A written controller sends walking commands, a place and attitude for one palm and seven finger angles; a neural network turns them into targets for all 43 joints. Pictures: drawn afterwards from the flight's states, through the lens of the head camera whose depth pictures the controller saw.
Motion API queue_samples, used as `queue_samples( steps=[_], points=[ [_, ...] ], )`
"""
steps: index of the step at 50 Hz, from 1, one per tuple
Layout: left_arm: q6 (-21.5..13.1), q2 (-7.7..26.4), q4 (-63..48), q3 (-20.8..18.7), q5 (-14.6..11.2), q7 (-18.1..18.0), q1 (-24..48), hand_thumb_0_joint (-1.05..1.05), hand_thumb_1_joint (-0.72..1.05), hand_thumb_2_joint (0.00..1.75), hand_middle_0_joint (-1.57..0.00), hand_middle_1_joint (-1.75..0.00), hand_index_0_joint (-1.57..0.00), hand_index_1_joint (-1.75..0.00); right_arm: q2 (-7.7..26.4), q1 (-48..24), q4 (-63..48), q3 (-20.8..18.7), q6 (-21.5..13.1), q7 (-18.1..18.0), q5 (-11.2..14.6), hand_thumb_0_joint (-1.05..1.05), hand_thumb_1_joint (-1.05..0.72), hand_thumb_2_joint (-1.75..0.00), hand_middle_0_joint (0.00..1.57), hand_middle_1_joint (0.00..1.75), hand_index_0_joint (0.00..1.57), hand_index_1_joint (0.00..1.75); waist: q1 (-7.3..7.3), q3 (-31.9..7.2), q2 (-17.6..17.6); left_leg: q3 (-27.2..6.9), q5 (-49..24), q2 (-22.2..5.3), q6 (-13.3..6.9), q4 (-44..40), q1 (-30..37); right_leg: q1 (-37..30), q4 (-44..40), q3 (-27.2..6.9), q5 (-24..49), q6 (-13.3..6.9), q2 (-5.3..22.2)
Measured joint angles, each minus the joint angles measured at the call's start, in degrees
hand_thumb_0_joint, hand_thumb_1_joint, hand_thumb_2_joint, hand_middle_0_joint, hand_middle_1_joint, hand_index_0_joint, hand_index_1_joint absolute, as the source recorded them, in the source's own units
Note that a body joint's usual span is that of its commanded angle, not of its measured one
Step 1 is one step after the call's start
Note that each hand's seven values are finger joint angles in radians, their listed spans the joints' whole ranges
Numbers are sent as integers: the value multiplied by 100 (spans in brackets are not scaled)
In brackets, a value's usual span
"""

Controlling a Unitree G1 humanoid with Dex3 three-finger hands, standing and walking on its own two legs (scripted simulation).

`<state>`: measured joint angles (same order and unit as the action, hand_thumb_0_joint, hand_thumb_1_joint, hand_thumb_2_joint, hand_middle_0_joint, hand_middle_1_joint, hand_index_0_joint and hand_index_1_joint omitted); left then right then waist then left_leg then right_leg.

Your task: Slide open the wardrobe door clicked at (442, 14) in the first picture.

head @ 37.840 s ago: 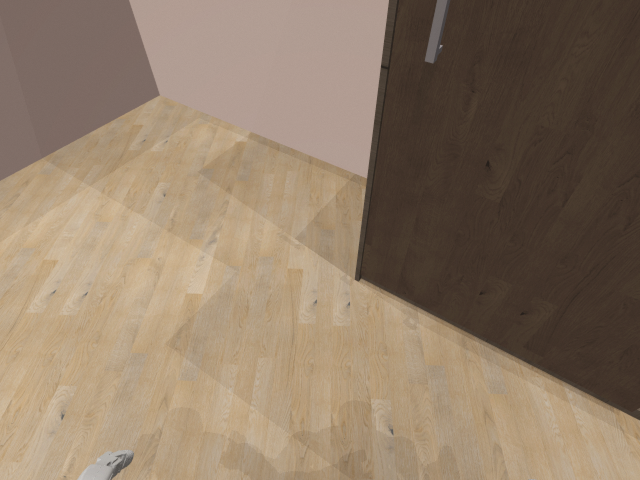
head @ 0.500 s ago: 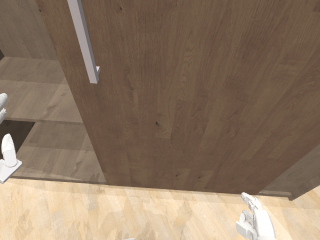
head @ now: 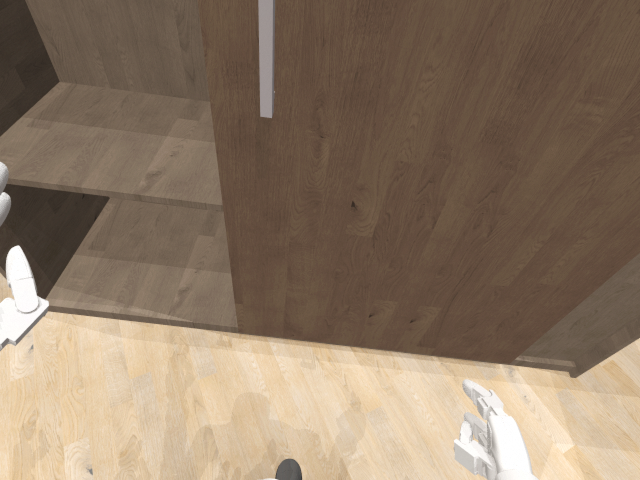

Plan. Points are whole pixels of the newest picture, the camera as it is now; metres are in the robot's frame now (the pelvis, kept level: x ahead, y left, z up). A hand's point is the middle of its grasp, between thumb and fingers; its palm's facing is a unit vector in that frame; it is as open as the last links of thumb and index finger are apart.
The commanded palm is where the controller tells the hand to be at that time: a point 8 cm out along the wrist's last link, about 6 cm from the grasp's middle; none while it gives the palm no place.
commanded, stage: stop stepping back and stand still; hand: left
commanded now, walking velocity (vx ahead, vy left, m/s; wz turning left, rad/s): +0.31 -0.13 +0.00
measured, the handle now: (269, 26) +0.62 +0.14 +0.26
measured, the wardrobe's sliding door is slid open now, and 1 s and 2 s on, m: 0.65 0.65 0.65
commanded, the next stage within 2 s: let the arm hang, fingers relaxed in 1.42 s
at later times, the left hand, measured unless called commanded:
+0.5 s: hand out of the picture +0.11 +0.28 +0.19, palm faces +0.23 -0.87 -0.43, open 7.5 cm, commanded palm +0.06 +0.35 +0.18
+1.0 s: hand out of the picture +0.13 +0.33 +0.19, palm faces +0.41 -0.77 -0.48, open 7.5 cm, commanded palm +0.05 +0.38 +0.18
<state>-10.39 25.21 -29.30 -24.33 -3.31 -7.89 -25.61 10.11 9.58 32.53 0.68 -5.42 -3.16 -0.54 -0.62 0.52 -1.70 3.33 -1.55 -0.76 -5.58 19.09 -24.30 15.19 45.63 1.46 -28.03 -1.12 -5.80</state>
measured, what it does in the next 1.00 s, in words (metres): walks backwards: right foot, then left foot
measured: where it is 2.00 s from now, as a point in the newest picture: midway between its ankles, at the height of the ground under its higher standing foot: outside the picture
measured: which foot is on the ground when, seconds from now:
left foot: down 0.00-0.10, up 0.12-0.24, down 0.26-0.58, up 0.60-0.82, down 0.84-1.00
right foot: up 0.00-0.10, down 0.12-0.26, up 0.28-0.58, down 0.60-1.00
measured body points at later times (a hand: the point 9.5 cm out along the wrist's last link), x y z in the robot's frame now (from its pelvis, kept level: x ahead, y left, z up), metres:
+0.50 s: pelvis -0.11 +0.06 +0.02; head -0.11 +0.10 +0.47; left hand +0.09 +0.33 +0.21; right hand -0.01 -0.17 -0.06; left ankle -0.01 +0.12 -0.73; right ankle -0.11 -0.02 -0.68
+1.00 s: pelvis -0.10 +0.08 -0.01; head -0.08 +0.09 +0.44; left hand +0.10 +0.37 +0.21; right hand +0.06 -0.15 -0.09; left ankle -0.06 +0.23 -0.74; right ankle -0.12 +0.00 -0.74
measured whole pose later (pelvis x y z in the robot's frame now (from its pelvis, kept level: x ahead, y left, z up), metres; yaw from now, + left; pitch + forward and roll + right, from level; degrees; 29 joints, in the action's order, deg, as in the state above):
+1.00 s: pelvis -0.10 +0.08 -0.01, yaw -1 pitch -2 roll +0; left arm -11.8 27.9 -31.7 -26.9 -2.3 -9.1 -26.4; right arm 9.7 11.9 34.5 0.2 -8.6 -3.6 -0.3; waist 0.8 4.2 2.1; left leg 1.3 15.5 -4.6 3.1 35.2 -17.9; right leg 12.9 35.9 4.0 -20.6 -1.7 -1.3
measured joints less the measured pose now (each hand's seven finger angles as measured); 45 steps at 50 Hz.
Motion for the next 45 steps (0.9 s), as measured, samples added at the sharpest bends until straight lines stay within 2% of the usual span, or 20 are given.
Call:
queue_samples(
  steps=[2,4,6,7,9,10,13,16,19,23,26,28,30,31,33,34,37,41,43,45],
  points=[
    [3,17,-270,80,-54,33,-273,2,89,90,-21,-30,-20,-30,12,69,-45,-24,-6,44,-8,1,-90,-90,21,30,21,30,-14,-125,12,39,-128,3,183,-348,-62,-353,-531,195,-143,-78,-30],
    [2,103,-501,123,-90,49,-487,2,89,90,-21,-30,-20,-30,37,117,-74,-46,-1,59,-13,1,-90,-90,21,30,21,30,-27,-220,109,114,31,109,507,-404,-257,-830,-1465,337,-162,-214,0],
    [-52,284,-772,-33,-108,13,-702,2,89,90,-21,-30,-20,-30,85,44,-99,-26,6,62,23,1,-90,-90,21,30,21,30,-214,-208,450,277,985,311,816,691,-879,-1041,-2258,122,109,-486,309],
    [-71,195,-809,10,-109,35,-722,2,89,90,-21,-30,-21,-30,168,-27,29,-55,30,50,26,1,-90,-90,21,30,21,30,-286,-120,313,46,1384,240,850,1661,-1097,-949,-2090,88,398,-378,254],
    [-4,152,-790,77,-123,85,-727,2,89,90,-21,-30,-21,-30,194,82,299,-102,141,25,46,1,-90,-90,21,30,21,30,-252,-145,222,-275,1749,218,833,3148,-1116,-940,-1770,107,518,-123,230],
    [9,162,-701,91,-100,99,-651,2,88,90,-21,-30,-21,-30,158,222,421,-103,167,2,84,1,-90,-90,21,30,21,30,-242,-237,301,-321,1835,203,776,3339,-897,-970,-1690,106,481,-32,295],
    [68,8,-275,27,-35,-9,-234,1,88,90,-21,-30,-21,-30,190,577,534,-66,151,-109,132,1,-90,-90,21,30,21,30,-142,-493,423,-479,2279,55,582,2285,96,-742,-1090,118,127,80,480],
    [206,-261,417,-31,-12,-137,513,1,88,90,-21,-30,-21,-30,114,445,633,-44,11,-214,99,1,-90,-90,21,30,20,30,18,-105,475,-347,1863,229,248,2125,159,-17,359,-231,-249,-11,405],
    [359,-173,428,-33,-25,-112,544,2,89,90,-20,-30,-20,-30,-139,496,561,94,-136,-78,28,1,-90,-90,20,30,20,30,204,184,570,-316,1246,217,413,1225,530,578,939,-192,186,-56,192],
    [238,-99,-444,204,60,-16,-479,2,89,90,-20,-30,-20,-30,-258,782,336,173,-180,102,-21,1,-90,-90,21,30,21,30,312,117,480,-229,1262,90,505,211,879,713,418,319,646,-75,66],
    [80,168,-824,243,134,33,-1161,2,89,90,-21,-30,-20,-30,-198,902,253,109,-90,40,-67,1,-90,-90,21,30,21,30,285,-39,257,-167,1275,44,483,-94,901,240,-542,678,367,-114,29],
    [81,465,-761,89,148,25,-1256,2,89,90,-21,-30,-21,-30,-157,898,259,31,30,-49,-88,1,-90,-90,21,30,21,30,238,-138,184,-105,1481,82,570,158,686,-283,-1301,788,80,-222,27],
    [117,781,-583,-220,142,-20,-1143,2,88,89,-21,-30,-21,-30,-100,830,242,-26,118,-87,-49,1,-90,-90,21,30,21,30,148,-270,395,145,2113,273,646,1236,17,-710,-2057,456,-57,-565,251],
    [112,699,-402,-262,131,-13,-935,1,88,89,-21,-30,-21,-30,8,681,341,-71,167,-93,-21,1,-90,-90,21,30,21,30,28,-238,306,58,2308,215,657,2165,-376,-585,-2051,425,594,-638,267],
    [102,372,18,-284,105,-4,-560,1,88,89,-21,-30,-21,-30,170,413,655,-136,272,-74,-32,1,-90,-90,21,30,21,30,-73,-162,120,-201,2343,50,685,3699,-814,-417,-1634,449,1069,-532,223],
    [105,236,230,-278,111,-12,-409,1,88,89,-21,-30,-21,-30,175,386,765,-155,306,-58,-27,1,-90,-90,21,30,21,30,-80,-209,158,-236,2294,-17,672,3976,-843,-411,-1520,438,1006,-461,261],
    [148,-244,734,-93,126,-85,-96,1,89,90,-21,-30,-21,-30,178,535,825,-148,257,-106,5,1,-90,-90,21,30,20,30,-60,-414,365,-187,2202,-258,584,3617,-494,-531,-1480,442,784,-330,435],
    [228,-788,549,440,167,-166,-7,2,89,90,-20,-30,-20,-30,356,656,670,-153,-11,-232,-19,1,-90,-90,21,30,20,30,21,-355,433,-108,2127,-426,476,1988,484,-618,-1183,575,517,-169,627],
    [176,-743,219,558,159,-147,-13,2,89,90,-20,-30,-20,-30,391,548,575,-194,-119,-255,-16,1,-90,-90,21,30,20,30,50,-190,474,-126,1763,-380,576,1704,627,-448,-714,562,248,-74,725],
    [72,-434,-11,399,145,-141,-29,2,89,90,-21,-30,-20,-30,235,353,486,-187,-163,-241,-16,1,-90,-90,20,30,20,30,28,35,628,-8,1781,-324,749,1801,638,-217,-307,244,40,9,695]
  ],
)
